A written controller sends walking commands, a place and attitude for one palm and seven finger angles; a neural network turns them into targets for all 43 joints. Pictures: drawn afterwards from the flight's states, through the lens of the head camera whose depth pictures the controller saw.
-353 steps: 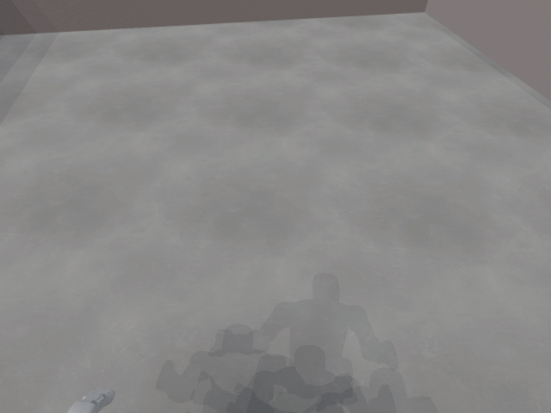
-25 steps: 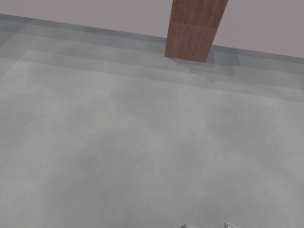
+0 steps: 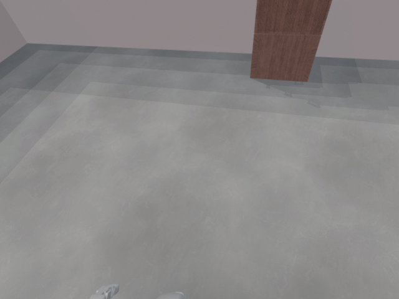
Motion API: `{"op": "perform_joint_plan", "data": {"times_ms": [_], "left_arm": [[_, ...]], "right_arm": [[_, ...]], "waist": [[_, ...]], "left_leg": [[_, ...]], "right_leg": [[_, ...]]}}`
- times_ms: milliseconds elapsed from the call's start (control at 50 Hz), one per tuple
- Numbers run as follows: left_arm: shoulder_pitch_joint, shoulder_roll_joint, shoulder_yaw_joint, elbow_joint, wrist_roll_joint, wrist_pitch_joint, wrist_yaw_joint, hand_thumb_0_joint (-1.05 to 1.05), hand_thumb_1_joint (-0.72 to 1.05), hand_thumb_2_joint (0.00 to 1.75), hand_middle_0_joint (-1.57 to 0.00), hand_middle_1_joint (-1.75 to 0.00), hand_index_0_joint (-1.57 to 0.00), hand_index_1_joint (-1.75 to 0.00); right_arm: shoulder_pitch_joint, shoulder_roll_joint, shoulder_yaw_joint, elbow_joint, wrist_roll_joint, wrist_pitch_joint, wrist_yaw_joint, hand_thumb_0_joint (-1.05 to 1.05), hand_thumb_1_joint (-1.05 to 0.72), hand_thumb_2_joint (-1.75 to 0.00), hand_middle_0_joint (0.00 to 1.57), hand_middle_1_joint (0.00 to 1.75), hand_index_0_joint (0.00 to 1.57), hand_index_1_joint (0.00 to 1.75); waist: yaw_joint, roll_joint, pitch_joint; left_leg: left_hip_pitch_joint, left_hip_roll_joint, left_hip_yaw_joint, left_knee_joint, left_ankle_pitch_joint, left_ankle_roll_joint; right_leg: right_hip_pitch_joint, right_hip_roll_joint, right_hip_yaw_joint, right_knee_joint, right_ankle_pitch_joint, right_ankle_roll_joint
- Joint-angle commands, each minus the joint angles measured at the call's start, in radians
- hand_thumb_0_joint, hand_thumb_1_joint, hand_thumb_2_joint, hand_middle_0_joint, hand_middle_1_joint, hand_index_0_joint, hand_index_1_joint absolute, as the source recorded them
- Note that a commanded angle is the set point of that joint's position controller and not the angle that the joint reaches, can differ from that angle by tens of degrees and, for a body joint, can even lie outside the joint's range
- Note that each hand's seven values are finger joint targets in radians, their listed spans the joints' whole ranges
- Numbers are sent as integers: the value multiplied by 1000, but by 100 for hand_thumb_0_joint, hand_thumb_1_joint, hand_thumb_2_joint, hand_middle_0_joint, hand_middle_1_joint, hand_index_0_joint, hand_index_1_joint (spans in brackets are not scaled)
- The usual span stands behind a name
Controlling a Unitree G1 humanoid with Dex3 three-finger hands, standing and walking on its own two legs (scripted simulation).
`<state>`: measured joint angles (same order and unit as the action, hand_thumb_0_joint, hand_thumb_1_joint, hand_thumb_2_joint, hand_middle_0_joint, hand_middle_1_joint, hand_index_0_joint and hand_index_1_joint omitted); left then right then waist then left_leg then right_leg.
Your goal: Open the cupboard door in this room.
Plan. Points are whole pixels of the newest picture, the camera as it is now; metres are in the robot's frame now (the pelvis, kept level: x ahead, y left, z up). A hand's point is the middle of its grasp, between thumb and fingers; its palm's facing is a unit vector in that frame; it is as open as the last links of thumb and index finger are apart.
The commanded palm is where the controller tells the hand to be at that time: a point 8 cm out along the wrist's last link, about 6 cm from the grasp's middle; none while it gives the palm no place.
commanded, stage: turn or walk to find it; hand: left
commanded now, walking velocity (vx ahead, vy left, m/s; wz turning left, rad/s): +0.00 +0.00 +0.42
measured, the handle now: out of the picture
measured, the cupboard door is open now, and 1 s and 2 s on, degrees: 0 0 0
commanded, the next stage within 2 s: stand and wait in 0.26 s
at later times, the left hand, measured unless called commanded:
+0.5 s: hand out of the picture -0.08 +0.24 -0.19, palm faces +0.27 -0.93 -0.24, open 7.4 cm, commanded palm none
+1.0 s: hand out of the picture -0.06 +0.19 -0.17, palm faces +0.23 -0.95 -0.20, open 7.3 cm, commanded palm none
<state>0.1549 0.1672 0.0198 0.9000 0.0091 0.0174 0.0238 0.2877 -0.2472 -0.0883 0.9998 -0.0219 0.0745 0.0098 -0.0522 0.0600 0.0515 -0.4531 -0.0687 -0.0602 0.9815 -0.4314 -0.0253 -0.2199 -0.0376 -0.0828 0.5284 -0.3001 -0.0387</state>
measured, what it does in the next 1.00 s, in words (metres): steps on the spot: left foot, then right foot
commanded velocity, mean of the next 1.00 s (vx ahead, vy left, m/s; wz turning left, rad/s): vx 0.00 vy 0.00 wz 0.17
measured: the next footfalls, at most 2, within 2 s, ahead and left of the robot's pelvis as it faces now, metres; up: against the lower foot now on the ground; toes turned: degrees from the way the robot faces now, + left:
left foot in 0.40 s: -0.01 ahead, +0.15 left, +0.00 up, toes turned +15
right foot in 0.76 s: +0.03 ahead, -0.09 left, +0.00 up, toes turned +7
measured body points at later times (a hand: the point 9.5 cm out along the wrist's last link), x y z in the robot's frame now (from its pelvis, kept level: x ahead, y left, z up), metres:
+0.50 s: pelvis -0.02 +0.04 -0.01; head -0.01 +0.07 +0.44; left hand -0.09 +0.29 -0.17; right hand +0.14 -0.17 -0.13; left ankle -0.05 +0.14 -0.74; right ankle -0.02 -0.09 -0.71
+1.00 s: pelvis -0.04 +0.02 +0.00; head -0.04 +0.01 +0.45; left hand -0.07 +0.24 -0.16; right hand -0.01 -0.22 -0.16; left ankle -0.05 +0.14 -0.74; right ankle -0.01 -0.09 -0.74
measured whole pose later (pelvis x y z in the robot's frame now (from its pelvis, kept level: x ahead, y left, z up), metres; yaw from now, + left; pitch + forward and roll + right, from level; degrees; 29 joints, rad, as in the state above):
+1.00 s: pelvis -0.04 +0.02 +0.00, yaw +12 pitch -2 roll +0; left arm 0.26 0.16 0.01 1.11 0.01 0.02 0.02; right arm 0.30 -0.18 -0.03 1.14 -0.01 0.03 -0.01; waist -0.02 0.00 0.03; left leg -0.20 0.03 0.05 0.47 -0.23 -0.01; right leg -0.19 -0.04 -0.09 0.49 -0.25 0.00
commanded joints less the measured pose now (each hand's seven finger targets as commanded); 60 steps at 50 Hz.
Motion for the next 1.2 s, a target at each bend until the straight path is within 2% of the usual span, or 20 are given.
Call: {"op": "perform_joint_plan", "data": {"times_ms": [0,120,260,340,360,380,400,420,440,500,680,720,760,780,800,820,960,1100,1140,1180], "left_arm": [[-26,170,44,-68,2,-29,9,0,90,90,-20,-30,-20,-30],[99,178,51,-19,8,-34,15,0,90,90,-20,-30,-20,-30],[170,230,69,31,26,-26,11,0,90,90,-20,-30,-20,-30],[133,228,65,59,14,-19,10,0,90,90,-20,-30,-20,-30],[143,192,55,53,4,-13,8,0,90,90,-20,-30,-20,-30],[163,129,38,35,-2,-7,5,0,90,90,-20,-30,-20,-30],[127,112,25,29,2,2,10,0,90,90,-20,-30,-20,-30],[106,122,26,33,4,7,9,0,90,90,-20,-30,-20,-30],[108,108,26,60,7,15,9,0,90,90,-20,-30,-20,-30],[137,110,24,107,7,13,0,0,90,90,-20,-30,-20,-30],[176,70,0,155,7,0,5,0,90,90,-20,-30,-20,-30],[212,91,2,179,12,-14,10,0,90,90,-20,-30,-20,-30],[173,134,2,173,12,-29,12,0,90,90,-20,-30,-20,-30],[149,144,-2,167,9,-25,9,0,90,90,-20,-30,-20,-30],[134,146,4,171,8,-30,7,0,90,90,-20,-30,-20,-30],[126,134,4,173,9,-29,8,0,90,90,-20,-30,-20,-30],[126,141,27,158,-2,-11,12,0,90,90,-20,-30,-20,-30],[77,160,54,110,5,-2,13,0,90,90,-20,-30,-20,-30],[53,144,55,94,6,2,12,0,90,90,-20,-30,-20,-30],[59,110,54,84,1,6,10,0,90,90,-20,-30,-20,-30]], "right_arm": [[29,-63,-16,-44,-3,-11,6,0,-90,-90,20,30,20,30],[-54,-66,-9,-55,-1,-10,3,0,-90,-90,20,30,20,30],[-150,-30,20,-84,13,-31,-1,0,-90,-90,20,30,20,30],[-53,-35,27,-47,15,-53,-9,0,-90,-90,20,30,20,30],[-26,-86,20,-37,11,-65,-10,0,-90,-90,20,30,20,30],[-10,-167,4,-40,3,-73,-16,0,-90,-90,20,30,20,30],[-7,-198,1,-36,3,-64,-23,0,-90,-90,20,30,20,30],[-40,-181,10,-38,0,-63,-29,0,-90,-90,20,30,20,30],[-82,-139,23,-33,0,-74,-40,0,-90,-90,20,30,20,30],[-141,-98,41,-36,5,-77,-46,0,-90,-90,20,30,20,30],[-107,-77,31,17,9,-79,-42,0,-90,-90,20,30,20,30],[-96,-41,31,27,18,-81,-38,0,-90,-90,20,30,20,30],[-80,12,47,28,23,-79,-33,0,-90,-90,20,30,20,30],[-61,18,49,38,20,-76,-27,0,-90,-90,20,30,20,30],[-57,20,47,47,12,-65,-30,0,-90,-90,20,30,20,30],[-37,13,45,58,9,-61,-29,0,-90,-90,20,30,20,30],[13,7,56,87,5,-62,-28,0,-90,-90,20,30,20,30],[68,5,35,70,2,-50,-23,0,-90,-90,20,30,20,30],[83,-4,31,57,0,-52,-21,0,-90,-90,20,30,20,30],[78,-43,23,38,-4,-57,-23,0,-90,-90,20,30,20,30]], "waist": [[11,-204,12],[64,-209,-3],[106,-267,-55],[45,-228,-97],[30,-83,-129],[27,170,-138],[15,198,-113],[23,105,-77],[37,161,-64],[60,121,-18],[70,48,-30],[79,-25,-36],[53,-146,-1],[40,-116,11],[42,-260,38],[40,-306,61],[61,-76,61],[51,-110,-12],[41,-58,-6],[41,89,8]], "left_leg": [[-105,70,3,258,107,-31],[-119,113,21,167,84,-60],[24,102,110,-194,-43,-40],[279,90,142,-538,215,-13],[416,163,72,-619,362,8],[499,382,-200,-636,637,100],[413,465,-227,-661,753,194],[341,457,-163,-664,686,215],[317,401,-144,-687,657,198],[320,327,-49,-666,711,178],[301,288,-35,-654,492,153],[235,222,-3,-593,360,89],[221,146,55,-569,223,38],[245,128,57,-591,174,33],[265,123,71,-567,162,24],[281,125,84,-549,162,24],[167,136,44,-562,204,33],[132,136,39,-430,181,31],[104,158,-27,-489,203,47],[50,227,-197,-636,178,88]], "right_leg": [[-8,-235,115,-265,148,-36],[100,-290,112,-242,264,-74],[159,-320,65,-138,532,-112],[61,-272,-2,-23,460,-31],[-37,-215,-49,82,314,22],[-225,-103,-92,220,-77,87],[-220,-74,-25,348,-322,92],[-189,-81,21,417,-299,82],[-200,-83,54,435,-258,90],[-198,-70,66,437,-157,90],[-16,-44,16,29,-19,101],[91,-64,52,-148,153,93],[40,-169,169,-196,194,38],[-10,-183,159,-206,111,24],[-74,-163,181,-242,13,14],[-113,-164,183,-281,-76,7],[-41,-151,122,-215,-97,13],[-58,-226,97,-185,-136,-26],[-67,-179,40,-105,-132,1],[-66,-75,-33,55,-108,51]]}}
